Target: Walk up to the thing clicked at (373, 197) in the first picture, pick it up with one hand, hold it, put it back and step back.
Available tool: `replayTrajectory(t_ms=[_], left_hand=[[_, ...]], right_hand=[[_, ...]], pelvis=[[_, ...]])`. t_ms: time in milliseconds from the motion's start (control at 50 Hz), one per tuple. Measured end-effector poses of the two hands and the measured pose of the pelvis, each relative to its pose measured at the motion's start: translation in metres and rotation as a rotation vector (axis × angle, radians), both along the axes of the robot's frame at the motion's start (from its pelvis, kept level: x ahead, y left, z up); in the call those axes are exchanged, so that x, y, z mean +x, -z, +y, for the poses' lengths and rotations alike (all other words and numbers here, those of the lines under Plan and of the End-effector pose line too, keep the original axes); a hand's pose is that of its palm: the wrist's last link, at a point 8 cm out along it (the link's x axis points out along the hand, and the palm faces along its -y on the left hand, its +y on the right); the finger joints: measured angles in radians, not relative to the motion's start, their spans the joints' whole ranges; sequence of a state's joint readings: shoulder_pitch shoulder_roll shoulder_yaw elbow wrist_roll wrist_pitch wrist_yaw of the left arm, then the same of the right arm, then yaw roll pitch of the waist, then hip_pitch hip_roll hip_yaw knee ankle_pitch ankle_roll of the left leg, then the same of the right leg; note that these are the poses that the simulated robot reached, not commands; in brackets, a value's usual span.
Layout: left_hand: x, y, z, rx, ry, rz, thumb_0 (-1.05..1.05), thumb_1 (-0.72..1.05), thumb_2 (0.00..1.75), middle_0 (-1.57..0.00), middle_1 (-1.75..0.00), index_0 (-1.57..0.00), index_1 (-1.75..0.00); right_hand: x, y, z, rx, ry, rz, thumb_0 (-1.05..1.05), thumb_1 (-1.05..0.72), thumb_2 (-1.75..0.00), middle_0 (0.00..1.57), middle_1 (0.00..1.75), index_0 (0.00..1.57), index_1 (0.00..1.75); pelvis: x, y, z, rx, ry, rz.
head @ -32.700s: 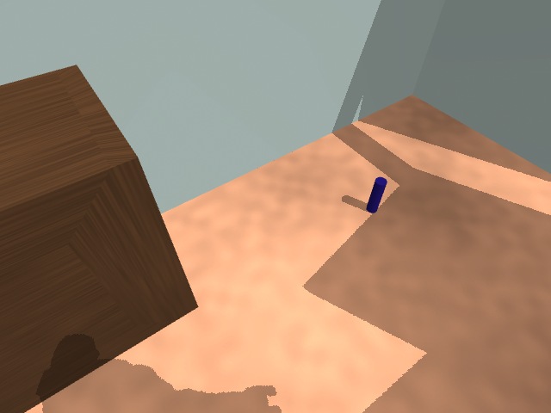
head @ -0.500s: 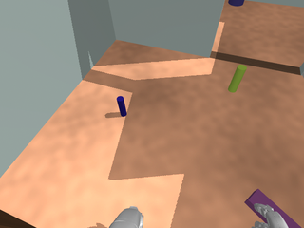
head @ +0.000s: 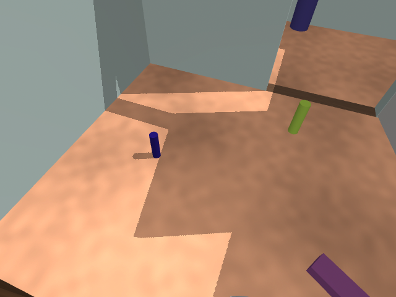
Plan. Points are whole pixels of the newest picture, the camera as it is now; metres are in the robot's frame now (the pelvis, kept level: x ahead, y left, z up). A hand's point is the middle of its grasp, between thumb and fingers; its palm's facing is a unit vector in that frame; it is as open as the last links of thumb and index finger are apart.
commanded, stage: step back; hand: left
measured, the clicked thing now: (155, 145) +1.05 +0.23 -0.67
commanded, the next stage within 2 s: stand in 0.56 s
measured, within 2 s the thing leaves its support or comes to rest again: neither
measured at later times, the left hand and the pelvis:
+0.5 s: hand out of the picture +0.13 +0.27 -0.16, palm faces +0.04 -0.93 -0.37, open 7.4 cm; pelvis +0.05 +0.00 +0.00, yaw +1 degrees
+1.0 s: hand out of the picture +0.14 +0.25 -0.14, palm faces -0.02 -0.94 -0.33, open 7.4 cm; pelvis +0.06 +0.00 +0.02, yaw +0 degrees
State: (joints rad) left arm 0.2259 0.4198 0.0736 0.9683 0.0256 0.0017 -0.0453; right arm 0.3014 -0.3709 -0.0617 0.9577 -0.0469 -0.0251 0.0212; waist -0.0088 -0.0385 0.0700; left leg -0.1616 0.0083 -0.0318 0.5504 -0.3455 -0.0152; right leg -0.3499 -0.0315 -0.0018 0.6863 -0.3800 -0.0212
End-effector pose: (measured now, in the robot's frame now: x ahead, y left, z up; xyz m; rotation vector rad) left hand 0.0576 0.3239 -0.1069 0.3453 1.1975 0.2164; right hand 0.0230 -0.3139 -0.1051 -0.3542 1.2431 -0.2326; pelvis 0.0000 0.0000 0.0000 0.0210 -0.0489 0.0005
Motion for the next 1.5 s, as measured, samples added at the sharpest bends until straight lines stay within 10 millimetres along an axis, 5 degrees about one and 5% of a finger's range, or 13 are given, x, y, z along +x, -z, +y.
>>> replayTrajectory(t_ms=[80,200,440,640,800,1200,1500], left_hand=[[0.011,0.002,-0.020,0.011,-0.008,-0.034,0.01,0.91,0.90,-0.20,-0.30,-0.20,-0.30],[0.018,-0.006,-0.035,-0.002,-0.040,-0.056,0.00,0.91,0.89,-0.21,-0.31,-0.20,-0.30],[0.055,0.011,-0.010,-0.003,-0.059,-0.035,0.01,0.91,0.90,-0.21,-0.30,-0.20,-0.30],[0.073,0.004,-0.010,-0.018,-0.021,-0.020,0.00,0.91,0.90,-0.20,-0.30,-0.20,-0.30],[0.081,-0.004,-0.020,-0.040,-0.007,-0.021,0.00,0.91,0.90,-0.20,-0.30,-0.20,-0.30],[0.072,-0.006,-0.025,-0.037,-0.005,0.031,0.00,0.91,0.90,-0.20,-0.30,-0.20,-0.30],[0.075,-0.007,-0.029,-0.036,-0.009,0.033,0.00,0.91,0.90,-0.20,-0.30,-0.20,-0.30]], right_hand=[[0.022,0.015,-0.018,-0.007,-0.003,-0.001,0.01,-0.90,-0.90,0.21,0.30,0.20,0.30],[0.065,0.013,-0.015,0.016,-0.058,-0.022,0.01,-0.90,-0.90,0.20,0.30,0.20,0.30],[0.116,0.013,0.020,0.027,-0.080,-0.040,0.01,-0.90,-0.90,0.20,0.30,0.20,0.30],[0.149,0.003,0.034,0.061,-0.081,-0.106,0.01,-0.90,-0.90,0.21,0.30,0.20,0.30],[0.149,-0.004,0.034,0.074,-0.067,-0.108,0.01,-0.90,-0.90,0.21,0.30,0.20,0.30],[0.102,-0.002,0.018,0.062,-0.003,0.009,0.01,-0.90,-0.90,0.20,0.30,0.20,0.30],[0.111,-0.001,0.017,0.066,-0.015,-0.002,0.01,-0.90,-0.90,0.20,0.30,0.20,0.30]], pelvis=[[0.010,0.009,-0.012,-0.041,-0.012,-0.012],[0.026,0.001,-0.016,-0.019,-0.022,-0.004],[0.050,0.006,0.002,-0.012,-0.021,0.005],[0.059,-0.004,0.006,-0.028,-0.012,0.011],[0.064,-0.013,0.006,-0.023,-0.010,-0.002],[0.061,-0.019,0.000,-0.022,-0.008,0.007],[0.066,-0.019,-0.003,-0.021,-0.006,0.013]])
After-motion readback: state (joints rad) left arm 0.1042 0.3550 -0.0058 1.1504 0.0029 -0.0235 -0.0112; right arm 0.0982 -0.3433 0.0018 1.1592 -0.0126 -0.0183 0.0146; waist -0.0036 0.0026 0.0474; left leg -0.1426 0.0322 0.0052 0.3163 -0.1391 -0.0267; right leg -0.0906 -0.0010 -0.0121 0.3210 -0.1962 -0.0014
